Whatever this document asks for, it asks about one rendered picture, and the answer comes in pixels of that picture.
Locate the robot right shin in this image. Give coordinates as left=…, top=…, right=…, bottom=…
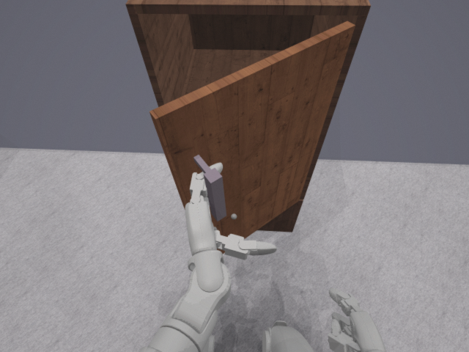
left=272, top=320, right=287, bottom=328

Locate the robot left forearm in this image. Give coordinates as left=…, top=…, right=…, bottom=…
left=139, top=249, right=231, bottom=352

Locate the cupboard door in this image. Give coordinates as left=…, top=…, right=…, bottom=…
left=150, top=21, right=355, bottom=254

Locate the robot left hand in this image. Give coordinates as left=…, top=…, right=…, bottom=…
left=185, top=163, right=277, bottom=260

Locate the handle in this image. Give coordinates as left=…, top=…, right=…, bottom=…
left=193, top=155, right=226, bottom=221

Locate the robot right thigh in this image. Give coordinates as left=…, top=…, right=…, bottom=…
left=262, top=326, right=314, bottom=352

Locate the robot right hand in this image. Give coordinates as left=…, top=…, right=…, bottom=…
left=328, top=287, right=386, bottom=352

